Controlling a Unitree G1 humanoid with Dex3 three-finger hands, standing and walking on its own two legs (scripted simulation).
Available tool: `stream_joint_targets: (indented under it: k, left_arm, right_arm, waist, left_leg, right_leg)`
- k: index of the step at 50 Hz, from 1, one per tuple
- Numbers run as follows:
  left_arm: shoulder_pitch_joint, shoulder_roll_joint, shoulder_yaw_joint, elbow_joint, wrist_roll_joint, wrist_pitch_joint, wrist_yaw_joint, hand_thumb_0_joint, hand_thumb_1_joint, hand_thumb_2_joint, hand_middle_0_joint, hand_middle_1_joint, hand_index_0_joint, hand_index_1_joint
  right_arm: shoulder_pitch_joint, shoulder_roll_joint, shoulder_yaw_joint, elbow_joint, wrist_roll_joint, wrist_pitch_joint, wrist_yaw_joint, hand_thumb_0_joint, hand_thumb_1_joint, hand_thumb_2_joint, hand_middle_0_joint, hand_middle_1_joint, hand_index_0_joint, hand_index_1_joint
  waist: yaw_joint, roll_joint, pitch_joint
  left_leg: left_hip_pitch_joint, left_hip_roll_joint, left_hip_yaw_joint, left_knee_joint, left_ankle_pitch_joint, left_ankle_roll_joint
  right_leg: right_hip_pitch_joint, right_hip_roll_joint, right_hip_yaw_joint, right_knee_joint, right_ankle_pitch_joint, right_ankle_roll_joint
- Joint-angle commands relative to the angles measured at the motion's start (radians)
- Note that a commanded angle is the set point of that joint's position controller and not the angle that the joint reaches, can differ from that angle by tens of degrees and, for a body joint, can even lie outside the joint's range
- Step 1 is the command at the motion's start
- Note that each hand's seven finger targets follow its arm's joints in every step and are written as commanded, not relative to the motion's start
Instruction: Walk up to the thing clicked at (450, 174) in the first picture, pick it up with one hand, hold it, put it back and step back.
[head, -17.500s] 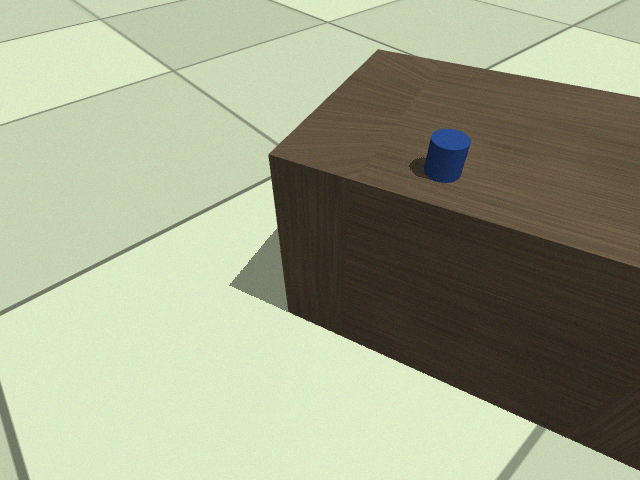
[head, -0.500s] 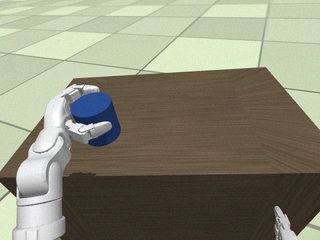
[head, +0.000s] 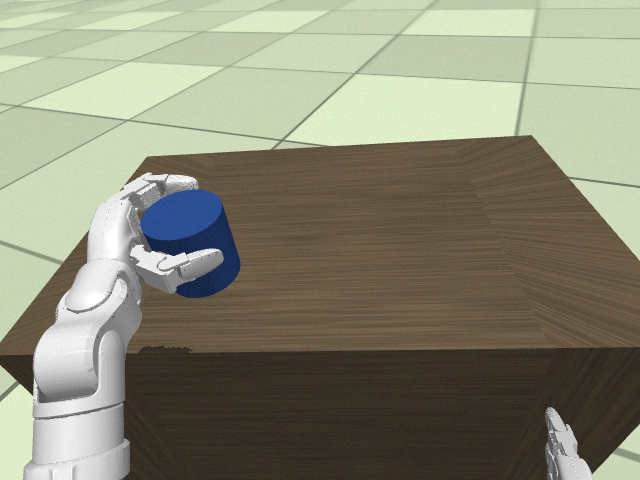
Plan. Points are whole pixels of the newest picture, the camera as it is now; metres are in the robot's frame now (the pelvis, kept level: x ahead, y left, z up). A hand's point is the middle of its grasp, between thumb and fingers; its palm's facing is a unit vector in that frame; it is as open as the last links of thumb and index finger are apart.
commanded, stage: hold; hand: left
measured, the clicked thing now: (194, 243) +0.33 +0.16 +0.21
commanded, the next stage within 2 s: crouch in 0.66 s
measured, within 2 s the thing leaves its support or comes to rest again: neither
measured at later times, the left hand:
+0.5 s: hand (183, 235) +0.33 +0.17 +0.22, palm faces +0.18 -0.98 -0.01, open 11.5 cm
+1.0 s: hand (189, 226) +0.35 +0.17 +0.22, palm faces +0.17 -0.99 +0.02, open 11.5 cm
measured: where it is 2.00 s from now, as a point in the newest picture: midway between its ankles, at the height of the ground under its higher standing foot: outside the picture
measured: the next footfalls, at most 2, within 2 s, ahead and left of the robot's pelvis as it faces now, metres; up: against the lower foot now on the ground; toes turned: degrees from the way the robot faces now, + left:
none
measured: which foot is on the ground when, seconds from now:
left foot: down 0.00-1.00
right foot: down 0.00-1.00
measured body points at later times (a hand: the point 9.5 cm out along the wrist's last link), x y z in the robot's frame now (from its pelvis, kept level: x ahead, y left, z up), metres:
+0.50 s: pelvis +0.00 -0.01 +0.00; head -0.04 -0.04 +0.45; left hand +0.32 +0.22 +0.22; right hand +0.17 -0.26 -0.07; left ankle +0.01 +0.12 -0.73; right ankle +0.00 -0.13 -0.73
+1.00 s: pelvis -0.01 +0.00 +0.00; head -0.04 -0.03 +0.45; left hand +0.33 +0.22 +0.22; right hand +0.16 -0.26 -0.07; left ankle +0.01 +0.12 -0.73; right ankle +0.00 -0.13 -0.73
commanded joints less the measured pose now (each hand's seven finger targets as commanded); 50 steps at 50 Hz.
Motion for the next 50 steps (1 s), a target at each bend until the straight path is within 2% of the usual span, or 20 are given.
stream_joint_targets:
  k: [1,2,4,6,8,9,11,13,16,19,20,22,23,26,31,32,34,42,44,50]
  left_arm:
    - [-0.552,0.232,0.116,-0.274,-0.016,-0.119,0.009,0.0,-0.048,1.281,-1.219,-1.432,-1.242,-1.44]
    - [-0.574,0.179,0.07,-0.273,-0.017,-0.119,0.01,0.0,-0.062,1.277,-1.216,-1.432,-1.24,-1.44]
    - [-0.562,0.229,0.12,-0.237,-0.019,-0.119,0.015,0.0,-0.047,1.292,-1.233,-1.439,-1.253,-1.45]
    - [-0.57,0.174,0.066,-0.241,-0.016,-0.122,0.009,0.0,-0.039,1.28,-1.229,-1.439,-1.253,-1.446]
    - [-0.557,0.233,0.108,-0.245,-0.013,-0.126,0.01,0.0,-0.023,1.286,-1.229,-1.436,-1.252,-1.444]
    - [-0.538,0.167,0.064,-0.228,-0.017,-0.124,0.005,0.0,-0.03,1.277,-1.231,-1.439,-1.257,-1.443]
    - [-0.535,0.233,0.123,-0.246,-0.017,-0.131,0.007,0.0,-0.013,1.276,-1.241,-1.439,-1.266,-1.444]
    - [-0.513,0.192,0.086,-0.248,-0.017,-0.13,-0.001,0.0,-0.014,1.287,-1.247,-1.452,-1.273,-1.458]
    - [-0.514,0.234,0.124,-0.271,-0.015,-0.132,0.003,0.0,-0.042,1.277,-1.242,-1.446,-1.267,-1.452]
    - [-0.494,0.171,0.071,-0.235,-0.013,-0.128,-0.002,0.0,-0.036,1.281,-1.242,-1.454,-1.268,-1.459]
    - [-0.505,0.236,0.124,-0.273,-0.013,-0.132,0.004,0.0,-0.006,1.299,-1.249,-1.46,-1.274,-1.466]
    - [-0.542,0.195,0.082,-0.298,-0.015,-0.139,0.003,0.0,-0.016,1.287,-1.232,-1.445,-1.256,-1.452]
    - [-0.543,0.236,0.117,-0.308,-0.015,-0.14,0.007,0.0,-0.022,1.279,-1.234,-1.44,-1.258,-1.447]
    - [-0.505,0.171,0.061,-0.257,-0.013,-0.137,0.002,0.0,-0.024,1.27,-1.228,-1.434,-1.252,-1.44]
    - [-0.538,0.214,0.087,-0.325,-0.017,-0.146,-0.005,0.0,-0.032,1.276,-1.238,-1.44,-1.261,-1.448]
    - [-0.502,0.143,0.028,-0.259,-0.013,-0.136,-0.009,0.0,-0.034,1.265,-1.232,-1.431,-1.253,-1.439]
    - [-0.567,0.238,0.103,-0.33,-0.019,-0.143,-0.002,0.0,-0.046,1.263,-1.219,-1.421,-1.239,-1.431]
    - [-0.562,0.211,0.11,-0.174,-0.021,-0.108,0.012,0.0,-0.077,1.23,-1.246,-1.415,-1.265,-1.421]
    - [-0.559,0.173,0.066,-0.127,-0.016,-0.109,0.006,0.0,-0.082,1.217,-1.234,-1.399,-1.253,-1.405]
    - [-0.632,0.22,0.088,0.003,0.002,-0.18,0.004,0.0,-0.09,1.204,-1.227,-1.382,-1.243,-1.39]
  right_arm:
    - [-0.102,-0.141,-0.058,-0.135,0.003,-0.055,-0.008,0.0,0.508,-0.066,0.048,0.05,0.049,0.05]
    - [-0.162,-0.12,-0.034,-0.188,0.005,-0.065,-0.005,0.0,0.511,-0.065,0.048,0.05,0.049,0.05]
    - [-0.11,-0.115,-0.033,-0.12,0.002,-0.057,-0.01,0.0,0.508,-0.066,0.048,0.05,0.049,0.05]
    - [-0.167,-0.106,-0.016,-0.192,0.004,-0.069,-0.005,0.0,0.508,-0.065,0.048,0.05,0.049,0.05]
    - [-0.123,-0.136,-0.044,-0.154,0.003,-0.055,-0.01,0.0,0.511,-0.065,0.048,0.05,0.049,0.05]
    - [-0.167,-0.111,-0.018,-0.208,0.005,-0.065,-0.006,0.0,0.512,-0.064,0.048,0.05,0.049,0.05]
    - [-0.14,-0.129,-0.044,-0.155,0.004,-0.055,-0.006,0.0,0.508,-0.065,0.048,0.05,0.049,0.05]
    - [-0.146,-0.113,-0.026,-0.196,0.005,-0.052,-0.003,0.0,0.506,-0.066,0.048,0.05,0.049,0.05]
    - [-0.098,-0.118,-0.042,-0.139,0.005,-0.039,-0.004,0.0,0.505,-0.065,0.048,0.05,0.049,0.05]
    - [-0.134,-0.115,-0.029,-0.191,0.005,-0.04,-0.003,0.0,0.51,-0.064,0.048,0.05,0.049,0.05]
    - [-0.087,-0.119,-0.039,-0.116,0.003,-0.031,-0.004,0.0,0.509,-0.065,0.048,0.05,0.049,0.05]
    - [-0.16,-0.127,-0.038,-0.216,0.004,-0.046,-0.007,0.0,0.511,-0.064,0.048,0.05,0.049,0.05]
    - [-0.129,-0.125,-0.038,-0.156,0.003,-0.04,-0.011,0.0,0.509,-0.065,0.048,0.05,0.049,0.05]
    - [-0.159,-0.117,-0.028,-0.176,0.003,-0.052,-0.014,0.0,0.507,-0.065,0.048,0.05,0.049,0.05]
    - [-0.135,-0.126,-0.038,-0.167,0.0,-0.061,-0.019,0.0,0.503,-0.067,0.048,0.051,0.049,0.051]
    - [-0.152,-0.098,-0.006,-0.194,0.0,-0.065,-0.016,0.0,0.503,-0.067,0.048,0.051,0.049,0.051]
    - [-0.128,-0.126,-0.039,-0.159,0.003,-0.06,-0.02,0.0,0.503,-0.067,0.048,0.051,0.049,0.051]
    - [-0.094,-0.114,-0.039,-0.128,0.004,-0.054,-0.012,0.0,0.544,-0.05,0.049,0.05,0.049,0.05]
    - [-0.153,-0.113,-0.03,-0.168,0.008,-0.062,-0.004,0.0,0.546,-0.05,0.049,0.05,0.049,0.05]
    - [-0.136,-0.114,-0.021,-0.151,0.0,-0.065,0.004,0.0,0.546,-0.05,0.049,0.05,0.049,0.05]
  waist:
    - [-0.009,-0.023,-0.199]
    - [-0.008,-0.02,-0.2]
    - [-0.002,-0.042,-0.189]
    - [-0.001,-0.04,-0.215]
    - [0.002,-0.037,-0.218]
    - [0.002,-0.055,-0.202]
    - [0.014,-0.042,-0.227]
    - [0.008,-0.07,-0.217]
    - [0.003,-0.062,-0.218]
    - [-0.01,-0.065,-0.202]
    - [-0.001,-0.054,-0.183]
    - [-0.014,-0.058,-0.215]
    - [-0.005,-0.043,-0.206]
    - [-0.012,-0.035,-0.196]
    - [-0.016,-0.039,-0.241]
    - [-0.019,-0.056,-0.204]
    - [-0.015,-0.02,-0.236]
    - [-0.015,-0.079,-0.181]
    - [-0.014,-0.078,-0.158]
    - [-0.021,-0.11,-0.176]
  left_leg:
    - [0.131,-0.001,-0.006,-0.091,0.212,0.001]
    - [0.135,0.0,-0.008,-0.093,0.211,-0.001]
    - [0.117,-0.005,-0.004,-0.088,0.202,0.006]
    - [0.125,-0.007,0.0,-0.086,0.203,0.006]
    - [0.124,-0.009,0.003,-0.087,0.2,0.007]
    - [0.116,-0.008,0.004,-0.086,0.203,0.008]
    - [0.111,-0.014,0.01,-0.078,0.224,0.01]
    - [0.107,-0.017,0.015,-0.073,0.223,0.015]
    - [0.118,-0.014,0.015,-0.073,0.227,0.014]
    - [0.118,-0.011,0.01,-0.08,0.228,0.012]
    - [0.112,-0.014,0.012,-0.085,0.193,0.014]
    - [0.128,-0.016,0.014,-0.08,0.211,0.014]
    - [0.122,-0.015,0.011,-0.086,0.197,0.012]
    - [0.12,-0.013,0.007,-0.09,0.191,0.009]
    - [0.15,-0.014,0.009,-0.075,0.231,0.012]
    - [0.135,-0.013,0.007,-0.081,0.226,0.011]
    - [0.154,-0.012,0.006,-0.081,0.233,0.008]
    - [0.113,-0.015,0.012,-0.084,0.196,0.016]
    - [0.092,-0.02,0.016,-0.088,0.183,0.016]
    - [0.077,-0.013,0.009,-0.09,0.157,0.02]
  right_leg:
    - [-0.018,0.035,-0.046,-0.09,0.198,-0.023]
    - [-0.026,0.038,-0.049,-0.087,0.199,-0.025]
    - [-0.015,0.035,-0.048,-0.096,0.193,-0.021]
    - [-0.007,0.034,-0.049,-0.095,0.198,-0.022]
    - [-0.003,0.031,-0.045,-0.1,0.192,-0.021]
    - [0.0,0.034,-0.049,-0.098,0.197,-0.02]
    - [0.015,0.03,-0.045,-0.1,0.216,-0.019]
    - [0.02,0.026,-0.042,-0.105,0.222,-0.015]
    - [0.007,0.029,-0.042,-0.101,0.224,-0.016]
    - [0.004,0.033,-0.046,-0.105,0.226,-0.017]
    - [-0.009,0.03,-0.041,-0.106,0.196,-0.016]
    - [-0.001,0.028,-0.039,-0.107,0.217,-0.015]
    - [-0.008,0.03,-0.041,-0.105,0.199,-0.017]
    - [-0.014,0.032,-0.047,-0.104,0.192,-0.02]
    - [-0.001,0.031,-0.046,-0.102,0.23,-0.016]
    - [-0.005,0.035,-0.05,-0.1,0.226,-0.018]
    - [-0.01,0.034,-0.047,-0.096,0.229,-0.021]
    - [-0.014,0.029,-0.045,-0.11,0.203,-0.016]
    - [-0.027,0.027,-0.043,-0.114,0.195,-0.016]
    - [-0.037,0.026,-0.035,-0.113,0.172,-0.016]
